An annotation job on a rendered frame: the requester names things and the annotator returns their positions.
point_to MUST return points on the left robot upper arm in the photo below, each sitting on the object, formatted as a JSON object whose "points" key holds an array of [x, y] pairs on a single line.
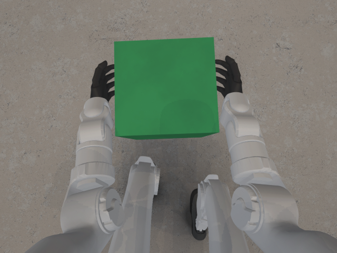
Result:
{"points": [[89, 219]]}

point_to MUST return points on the carton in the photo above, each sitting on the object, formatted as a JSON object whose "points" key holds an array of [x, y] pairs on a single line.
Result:
{"points": [[165, 89]]}

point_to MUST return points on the right robot thigh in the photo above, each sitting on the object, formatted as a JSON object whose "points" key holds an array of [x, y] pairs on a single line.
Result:
{"points": [[224, 236]]}

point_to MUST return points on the robot right forearm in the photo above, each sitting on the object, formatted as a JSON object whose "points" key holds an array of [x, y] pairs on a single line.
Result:
{"points": [[250, 160]]}

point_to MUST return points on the right robot upper arm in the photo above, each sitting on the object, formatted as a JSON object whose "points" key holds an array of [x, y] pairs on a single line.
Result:
{"points": [[269, 216]]}

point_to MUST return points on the robot left forearm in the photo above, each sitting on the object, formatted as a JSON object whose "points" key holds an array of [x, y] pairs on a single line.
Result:
{"points": [[93, 165]]}

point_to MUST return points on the left robot shin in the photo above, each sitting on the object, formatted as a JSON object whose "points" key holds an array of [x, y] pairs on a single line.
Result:
{"points": [[141, 159]]}

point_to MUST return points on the left robot hand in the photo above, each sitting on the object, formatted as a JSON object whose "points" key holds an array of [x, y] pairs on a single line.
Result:
{"points": [[100, 87]]}

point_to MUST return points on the right robot hand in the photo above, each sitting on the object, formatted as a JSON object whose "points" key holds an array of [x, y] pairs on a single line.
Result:
{"points": [[233, 82]]}

